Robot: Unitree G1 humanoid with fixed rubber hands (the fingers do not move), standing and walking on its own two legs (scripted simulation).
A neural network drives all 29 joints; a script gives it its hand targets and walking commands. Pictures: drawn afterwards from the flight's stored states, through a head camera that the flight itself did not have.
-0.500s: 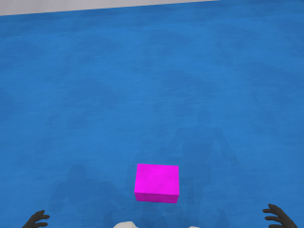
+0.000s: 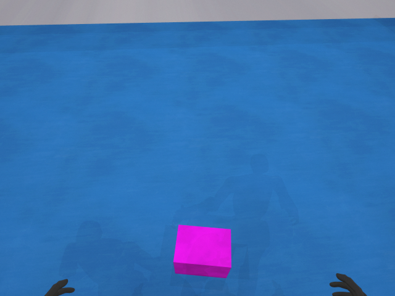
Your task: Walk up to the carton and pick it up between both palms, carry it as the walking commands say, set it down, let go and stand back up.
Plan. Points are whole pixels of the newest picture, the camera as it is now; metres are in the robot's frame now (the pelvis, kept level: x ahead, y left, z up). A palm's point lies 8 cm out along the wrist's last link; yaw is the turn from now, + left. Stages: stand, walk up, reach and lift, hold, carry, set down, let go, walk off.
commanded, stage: walk up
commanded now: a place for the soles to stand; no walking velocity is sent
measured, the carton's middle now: (202, 251) +0.43 -0.03 -0.69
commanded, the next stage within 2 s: reach and lift in 0.72 s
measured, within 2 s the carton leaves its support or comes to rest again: neither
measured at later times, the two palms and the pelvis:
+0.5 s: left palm out of the picture +0.12 +0.33 -0.10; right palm out of the picture +0.13 -0.31 -0.10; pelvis +0.02 +0.00 +0.00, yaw +1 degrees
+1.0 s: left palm (73, 274) +0.19 +0.28 -0.10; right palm (351, 287) +0.17 -0.32 -0.10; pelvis -0.01 +0.00 -0.02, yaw -6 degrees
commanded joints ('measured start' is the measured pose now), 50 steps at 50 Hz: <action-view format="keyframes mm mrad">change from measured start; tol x4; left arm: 1 -43 169 31 -32 1 -7 5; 36 -16 167 52 -53 14 3 14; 37 -120 -14 72 -404 6 54 5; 38 -72 32 96 -517 24 97 -11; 40 -6 88 143 -542 70 181 -20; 43 45 46 211 -566 81 245 -19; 50 -53 45 209 -623 43 243 -33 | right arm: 1 -35 -187 -34 -24 0 -5 -5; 36 12 -174 -48 -66 -12 16 1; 37 -102 -96 -199 -417 -53 71 42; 41 57 -164 -237 -462 -128 234 78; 46 -61 -112 -214 -599 -102 255 89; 50 -152 -85 -191 -623 -66 258 80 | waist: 1 -4 25 -75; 36 0 17 -66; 37 -75 10 63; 38 -23 23 73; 42 23 33 28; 47 93 16 -142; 50 88 17 -148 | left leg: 1 14 100 -117 -79 205 30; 6 -3 85 -103 -84 121 31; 18 8 88 -113 -84 222 39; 36 12 79 -100 -70 249 41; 37 -57 -44 27 9 129 -33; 38 -111 -37 21 10 116 -39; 41 -108 -24 62 -11 27 -50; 46 -28 -39 45 103 201 -43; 50 -99 -38 48 200 197 -53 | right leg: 1 45 -90 129 -88 44 -43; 7 46 -99 122 -101 -20 -48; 20 93 -88 103 -69 82 -44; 36 108 -86 95 -60 109 -46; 37 -163 88 115 72 128 18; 40 -37 104 108 92 74 7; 42 -25 111 114 101 42 1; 47 -71 111 160 191 134 8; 50 -170 105 179 257 123 8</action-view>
